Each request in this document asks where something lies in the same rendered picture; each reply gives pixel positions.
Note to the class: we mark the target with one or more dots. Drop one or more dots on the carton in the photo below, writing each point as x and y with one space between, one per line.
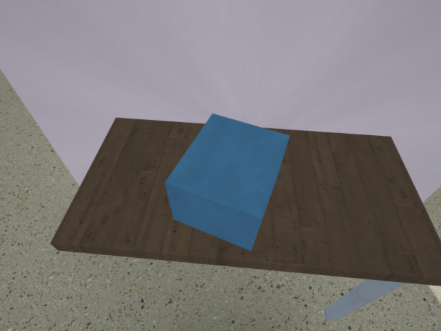
224 181

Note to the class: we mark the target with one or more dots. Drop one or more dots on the table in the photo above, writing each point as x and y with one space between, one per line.
343 205

